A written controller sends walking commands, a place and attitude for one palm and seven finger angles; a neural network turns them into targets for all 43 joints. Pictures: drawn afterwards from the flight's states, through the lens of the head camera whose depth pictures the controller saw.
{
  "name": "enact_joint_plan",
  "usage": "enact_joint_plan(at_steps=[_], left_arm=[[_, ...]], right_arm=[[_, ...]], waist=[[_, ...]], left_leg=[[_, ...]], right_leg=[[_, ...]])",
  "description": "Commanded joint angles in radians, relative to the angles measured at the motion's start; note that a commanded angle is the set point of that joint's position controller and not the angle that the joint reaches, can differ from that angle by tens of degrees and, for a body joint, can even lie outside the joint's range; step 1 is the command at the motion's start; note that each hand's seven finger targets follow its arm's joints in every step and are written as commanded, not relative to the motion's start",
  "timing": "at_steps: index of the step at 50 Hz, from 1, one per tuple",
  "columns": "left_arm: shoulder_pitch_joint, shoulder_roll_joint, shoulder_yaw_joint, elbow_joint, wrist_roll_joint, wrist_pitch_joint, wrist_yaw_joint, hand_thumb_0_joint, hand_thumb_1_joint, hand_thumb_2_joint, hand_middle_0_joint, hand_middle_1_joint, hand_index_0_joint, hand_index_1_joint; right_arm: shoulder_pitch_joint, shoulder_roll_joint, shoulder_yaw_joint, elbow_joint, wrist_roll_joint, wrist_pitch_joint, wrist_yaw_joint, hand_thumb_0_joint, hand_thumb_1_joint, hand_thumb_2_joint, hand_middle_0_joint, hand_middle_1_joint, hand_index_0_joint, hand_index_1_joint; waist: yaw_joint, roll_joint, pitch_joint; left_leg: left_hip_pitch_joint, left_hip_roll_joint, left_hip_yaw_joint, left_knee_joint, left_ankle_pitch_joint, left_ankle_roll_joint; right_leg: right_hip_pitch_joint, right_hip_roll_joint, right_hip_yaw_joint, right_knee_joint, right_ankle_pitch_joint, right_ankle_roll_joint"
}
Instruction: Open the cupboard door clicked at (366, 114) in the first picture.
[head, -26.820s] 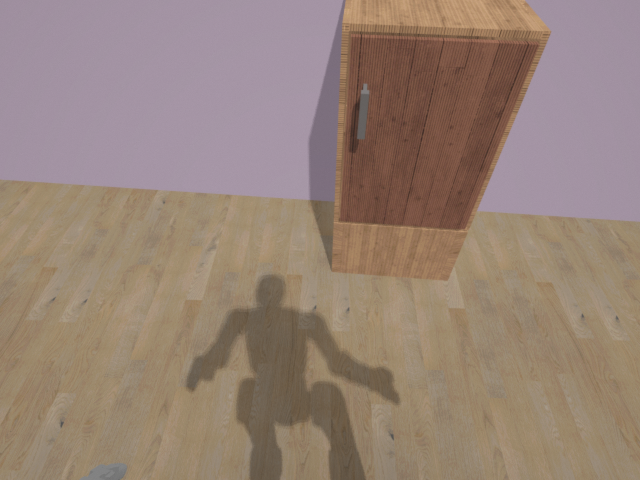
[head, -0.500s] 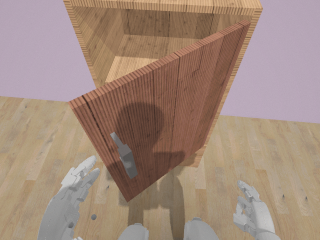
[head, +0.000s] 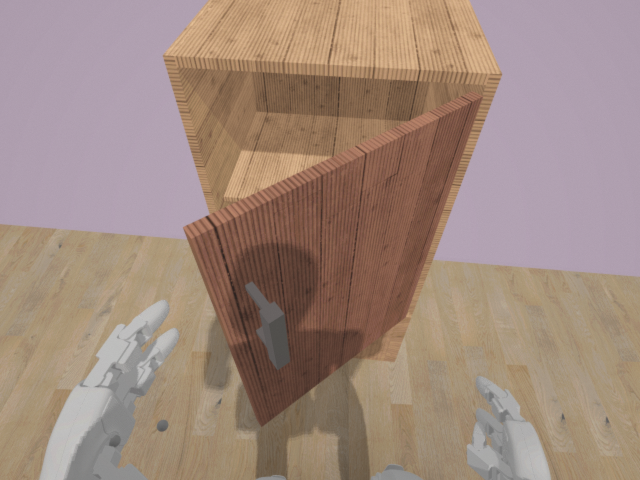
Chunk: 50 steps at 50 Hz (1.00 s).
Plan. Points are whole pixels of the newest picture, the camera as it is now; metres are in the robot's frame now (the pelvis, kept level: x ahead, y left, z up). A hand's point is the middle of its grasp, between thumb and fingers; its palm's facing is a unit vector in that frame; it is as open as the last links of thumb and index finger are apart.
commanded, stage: draw the hand back to the body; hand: left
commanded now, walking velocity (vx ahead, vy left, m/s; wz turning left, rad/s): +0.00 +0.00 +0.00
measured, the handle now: (267, 326) +0.30 +0.09 +0.04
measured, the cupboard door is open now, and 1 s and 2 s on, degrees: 43 43 43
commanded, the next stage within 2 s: step back with the hand held close in 1.20 s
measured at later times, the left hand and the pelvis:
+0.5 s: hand (62, 345) +0.20 +0.24 +0.17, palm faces +0.30 -0.87 -0.40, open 13.0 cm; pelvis +0.03 +0.02 +0.06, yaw -1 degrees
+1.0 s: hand (12, 266) +0.23 +0.26 +0.24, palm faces +0.42 -0.82 -0.40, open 7.8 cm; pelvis +0.04 +0.00 +0.08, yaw -2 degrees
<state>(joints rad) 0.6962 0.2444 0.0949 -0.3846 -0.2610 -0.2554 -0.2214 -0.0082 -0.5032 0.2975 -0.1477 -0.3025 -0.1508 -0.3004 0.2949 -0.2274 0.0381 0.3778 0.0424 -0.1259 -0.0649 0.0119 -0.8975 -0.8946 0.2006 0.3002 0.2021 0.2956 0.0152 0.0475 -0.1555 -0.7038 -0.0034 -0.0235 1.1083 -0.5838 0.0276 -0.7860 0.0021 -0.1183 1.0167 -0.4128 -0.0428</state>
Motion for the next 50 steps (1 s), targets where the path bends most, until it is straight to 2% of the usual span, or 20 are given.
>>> enact_joint_plan(at_steps=[1,3,6,7,8,10,13,14,21,28,29,34,36,38,41,43,44,47,49,50], left_arm=[[-0.016,0.113,0.100,-0.244,-0.023,-0.044,0.007,0.000,-0.500,0.300,-0.150,-0.300,-0.150,-0.300],[-0.020,0.118,0.114,-0.247,-0.029,-0.032,0.003,0.000,-0.430,0.330,-0.153,-0.300,-0.153,-0.300],[-0.011,0.113,0.115,-0.256,-0.035,-0.004,-0.004,0.000,-0.325,0.375,-0.156,-0.300,-0.156,-0.300],[-0.001,0.284,0.170,-0.330,0.139,0.055,0.150,0.000,-0.290,0.390,-0.158,-0.300,-0.158,-0.300],[0.050,0.183,0.129,-0.324,0.154,0.100,0.217,0.000,-0.255,0.405,-0.159,-0.300,-0.159,-0.300],[0.042,0.137,0.081,-0.302,0.199,0.150,0.286,0.000,-0.185,0.435,-0.161,-0.300,-0.161,-0.300],[0.004,0.166,0.100,-0.321,0.228,0.165,0.332,0.000,-0.080,0.480,-0.165,-0.300,-0.165,-0.300],[-0.022,0.183,0.115,-0.328,0.231,0.167,0.341,0.000,-0.045,0.495,-0.166,-0.300,-0.166,-0.300],[-0.109,0.199,0.158,-0.296,0.246,0.156,0.362,0.000,0.200,0.600,-0.175,-0.300,-0.175,-0.300],[-0.164,0.231,0.235,-0.295,0.237,0.138,0.355,0.000,0.445,0.705,-0.184,-0.300,-0.184,-0.300],[-0.178,0.239,0.248,-0.273,0.236,0.138,0.353,0.000,0.480,0.720,-0.185,-0.300,-0.185,-0.300],[-0.242,0.272,0.309,-0.274,0.225,0.127,0.347,0.000,0.655,0.795,-0.191,-0.300,-0.191,-0.300],[-0.255,0.277,0.329,-0.264,0.218,0.124,0.345,0.000,0.725,0.825,-0.194,-0.300,-0.194,-0.300],[-0.290,0.293,0.351,-0.288,0.217,0.115,0.345,0.000,0.795,0.855,-0.196,-0.300,-0.196,-0.300],[-0.328,0.304,0.375,-0.256,0.211,0.114,0.344,0.000,0.900,0.900,-0.200,-0.300,-0.200,-0.300],[-0.301,0.262,0.342,-0.211,0.209,0.116,0.335,0.000,0.900,0.900,-0.200,-0.300,-0.200,-0.300],[-0.289,0.244,0.327,-0.184,0.207,0.121,0.329,0.000,0.900,0.900,-0.200,-0.300,-0.200,-0.300],[-0.295,0.268,0.341,-0.205,0.204,0.113,0.327,0.000,0.900,0.900,-0.200,-0.300,-0.200,-0.300],[-0.307,0.285,0.350,-0.221,0.207,0.109,0.328,0.000,0.900,0.900,-0.200,-0.300,-0.200,-0.300],[-0.309,0.295,0.361,-0.232,0.207,0.106,0.331,0.000,0.900,0.900,-0.200,-0.300,-0.200,-0.300]], right_arm=[[-0.096,-0.110,-0.045,-0.160,0.003,-0.083,-0.009,0.000,-0.900,-0.900,0.200,0.300,0.200,0.300],[-0.095,-0.110,-0.045,-0.147,0.007,-0.097,-0.010,0.000,-0.900,-0.900,0.200,0.300,0.200,0.300],[-0.098,-0.109,-0.042,-0.129,0.010,-0.116,-0.004,0.000,-0.900,-0.900,0.200,0.300,0.200,0.300],[-0.082,-0.106,-0.057,-0.122,-0.016,-0.094,-0.036,0.000,-0.900,-0.900,0.200,0.300,0.200,0.300],[-0.082,-0.080,-0.047,-0.119,-0.020,-0.088,-0.045,0.000,-0.900,-0.900,0.200,0.300,0.200,0.300],[-0.084,-0.082,-0.037,-0.092,-0.022,-0.074,-0.046,0.000,-0.900,-0.900,0.200,0.300,0.200,0.300],[-0.098,-0.091,-0.036,-0.074,-0.025,-0.071,-0.049,0.000,-0.900,-0.900,0.200,0.300,0.200,0.300],[-0.102,-0.096,-0.034,-0.068,-0.028,-0.075,-0.052,0.000,-0.900,-0.900,0.200,0.300,0.200,0.300],[-0.125,-0.101,-0.025,-0.010,-0.035,-0.099,-0.046,0.000,-0.900,-0.900,0.200,0.300,0.200,0.300],[-0.158,-0.102,-0.029,0.036,-0.043,-0.108,-0.030,0.000,-0.900,-0.900,0.200,0.300,0.200,0.300],[-0.163,-0.104,-0.031,0.046,-0.044,-0.106,-0.031,0.000,-0.900,-0.900,0.200,0.300,0.200,0.300],[-0.184,-0.108,-0.035,0.064,-0.047,-0.093,-0.024,0.000,-0.900,-0.900,0.200,0.300,0.200,0.300],[-0.185,-0.105,-0.035,0.072,-0.048,-0.086,-0.020,0.000,-0.900,-0.900,0.200,0.300,0.200,0.300],[-0.188,-0.106,-0.039,0.077,-0.048,-0.085,-0.016,0.000,-0.900,-0.900,0.200,0.300,0.200,0.300],[-0.197,-0.106,-0.039,0.090,-0.048,-0.077,-0.013,0.000,-0.900,-0.900,0.200,0.300,0.200,0.300],[-0.199,-0.105,-0.042,0.094,-0.046,-0.071,-0.008,0.000,-0.900,-0.900,0.200,0.300,0.200,0.300],[-0.205,-0.108,-0.044,0.095,-0.046,-0.065,-0.008,0.000,-0.900,-0.900,0.200,0.300,0.200,0.300],[-0.212,-0.109,-0.050,0.089,-0.046,-0.055,-0.005,0.000,-0.900,-0.900,0.200,0.300,0.200,0.300],[-0.221,-0.110,-0.049,0.090,-0.048,-0.054,-0.006,0.000,-0.900,-0.900,0.200,0.300,0.200,0.300],[-0.217,-0.107,-0.048,0.090,-0.049,-0.056,-0.006,0.000,-0.900,-0.900,0.200,0.300,0.200,0.300]], waist=[[0.010,0.025,-0.055],[0.010,0.009,-0.051],[0.018,0.034,-0.056],[0.063,0.020,-0.100],[0.038,0.024,-0.034],[0.026,0.033,0.048],[0.026,0.009,0.050],[0.032,-0.013,0.044],[0.038,0.025,0.102],[0.053,0.028,0.092],[0.054,0.001,0.106],[0.060,0.037,0.108],[0.061,0.023,0.108],[0.059,0.041,0.081],[0.060,0.035,0.114],[0.056,0.007,0.136],[0.058,0.023,0.154],[0.061,-0.022,0.114],[0.065,0.030,0.117],[0.064,0.022,0.107]], left_leg=[[-0.025,-0.010,-0.031,-0.252,0.175,-0.021],[0.004,-0.007,-0.033,-0.270,0.211,-0.024],[0.058,-0.005,-0.040,-0.303,0.298,-0.037],[0.082,0.018,-0.018,-0.370,0.294,-0.020],[0.083,0.010,-0.014,-0.391,0.274,-0.023],[0.111,0.026,-0.026,-0.424,0.300,-0.023],[0.193,0.034,-0.025,-0.462,0.344,-0.016],[0.212,0.032,-0.031,-0.482,0.376,-0.016],[0.340,0.043,-0.040,-0.602,0.471,-0.035],[0.442,0.044,-0.020,-0.674,0.592,-0.042],[0.447,0.046,-0.024,-0.684,0.606,-0.045],[0.489,0.044,-0.011,-0.720,0.619,-0.042],[0.505,0.044,-0.003,-0.727,0.629,-0.039],[0.531,0.042,0.006,-0.730,0.643,-0.036],[0.538,0.044,0.005,-0.746,0.644,-0.035],[0.541,0.045,0.009,-0.754,0.615,-0.028],[0.536,0.044,0.011,-0.757,0.607,-0.026],[0.549,0.040,0.018,-0.758,0.574,-0.012],[0.544,0.036,0.016,-0.763,0.559,-0.014],[0.545,0.033,0.014,-0.764,0.560,-0.014]], right_leg=[[0.252,0.007,0.084,-0.217,-0.044,0.007],[0.274,0.012,0.070,-0.221,0.012,0.009],[0.308,0.017,0.044,-0.217,0.122,0.008],[0.383,-0.008,0.104,-0.257,0.118,0.000],[0.383,-0.013,0.099,-0.289,0.107,0.003],[0.386,-0.012,0.082,-0.316,0.110,0.005],[0.432,-0.011,0.079,-0.362,0.142,0.008],[0.467,-0.014,0.074,-0.375,0.170,0.006],[0.563,-0.015,0.074,-0.460,0.215,0.012],[0.679,-0.014,0.083,-0.533,0.326,0.010],[0.691,-0.013,0.079,-0.544,0.343,0.007],[0.737,-0.011,0.095,-0.585,0.373,0.004],[0.748,-0.010,0.101,-0.599,0.393,0.006],[0.764,-0.012,0.107,-0.609,0.412,0.007],[0.765,-0.010,0.108,-0.627,0.416,0.006],[0.753,-0.009,0.104,-0.639,0.394,0.010],[0.753,-0.011,0.106,-0.647,0.393,0.006],[0.777,-0.012,0.114,-0.655,0.396,0.011],[0.785,-0.012,0.122,-0.658,0.386,0.004],[0.794,-0.013,0.123,-0.657,0.393,0.005]])
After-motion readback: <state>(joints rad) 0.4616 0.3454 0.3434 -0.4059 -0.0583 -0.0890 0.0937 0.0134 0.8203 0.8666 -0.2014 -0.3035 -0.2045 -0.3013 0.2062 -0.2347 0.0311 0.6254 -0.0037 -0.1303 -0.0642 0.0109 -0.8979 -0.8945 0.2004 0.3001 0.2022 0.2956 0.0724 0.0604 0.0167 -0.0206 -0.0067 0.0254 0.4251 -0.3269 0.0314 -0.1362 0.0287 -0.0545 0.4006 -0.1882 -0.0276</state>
